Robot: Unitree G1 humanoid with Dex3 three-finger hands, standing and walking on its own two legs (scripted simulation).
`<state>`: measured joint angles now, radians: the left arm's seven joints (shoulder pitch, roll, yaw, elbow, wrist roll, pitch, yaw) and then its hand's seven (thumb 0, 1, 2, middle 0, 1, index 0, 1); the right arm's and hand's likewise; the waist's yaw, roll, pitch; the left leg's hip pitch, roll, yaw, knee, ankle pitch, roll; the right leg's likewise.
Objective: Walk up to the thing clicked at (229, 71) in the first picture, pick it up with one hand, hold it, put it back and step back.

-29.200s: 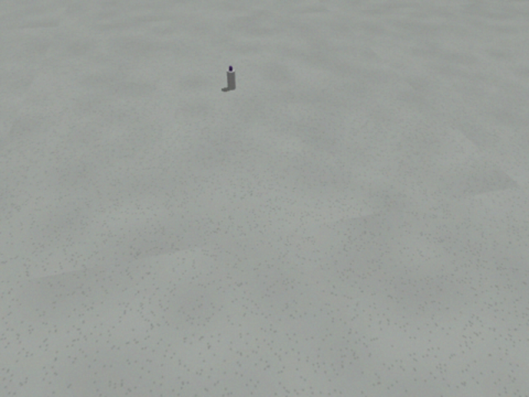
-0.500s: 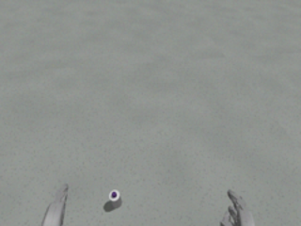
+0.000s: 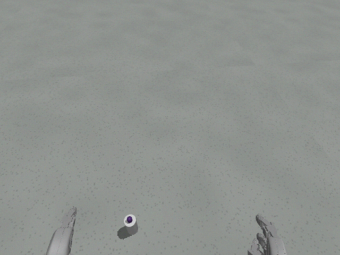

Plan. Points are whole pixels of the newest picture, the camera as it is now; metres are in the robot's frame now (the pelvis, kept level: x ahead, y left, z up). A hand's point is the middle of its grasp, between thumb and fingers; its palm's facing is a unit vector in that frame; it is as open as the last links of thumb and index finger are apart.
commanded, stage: stand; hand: left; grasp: from the side
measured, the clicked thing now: (131, 223) +0.39 +0.18 -0.64
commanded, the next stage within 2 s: none
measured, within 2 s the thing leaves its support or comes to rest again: neither
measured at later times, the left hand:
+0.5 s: hand out of the picture +0.13 +0.23 -0.11, palm faces -0.03 -0.94 -0.34, open 8.2 cm
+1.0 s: hand out of the picture +0.04 +0.25 -0.10, palm faces -0.02 -0.93 -0.36, open 7.4 cm
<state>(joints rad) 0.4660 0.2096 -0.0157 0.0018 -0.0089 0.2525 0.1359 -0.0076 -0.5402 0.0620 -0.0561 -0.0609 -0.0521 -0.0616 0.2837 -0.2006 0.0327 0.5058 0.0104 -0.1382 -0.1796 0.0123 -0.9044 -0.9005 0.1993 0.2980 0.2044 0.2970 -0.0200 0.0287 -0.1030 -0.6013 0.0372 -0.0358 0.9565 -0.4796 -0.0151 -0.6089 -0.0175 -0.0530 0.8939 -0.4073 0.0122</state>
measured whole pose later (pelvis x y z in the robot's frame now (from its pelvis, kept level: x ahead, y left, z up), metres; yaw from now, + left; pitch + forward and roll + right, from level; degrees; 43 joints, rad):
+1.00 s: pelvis -0.01 +0.00 +0.05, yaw +0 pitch -5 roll +1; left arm 0.18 0.32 -0.01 1.11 0.03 -0.01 0.02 0.01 0.90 0.90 -0.20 -0.30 -0.20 -0.30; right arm 0.17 -0.30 -0.01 1.09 -0.03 0.01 -0.01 0.01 -0.91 -0.90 0.20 0.30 0.20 0.30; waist 0.01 0.02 0.05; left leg -0.12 0.00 0.01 0.41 -0.20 0.00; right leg -0.17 -0.05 -0.02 0.42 -0.17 0.02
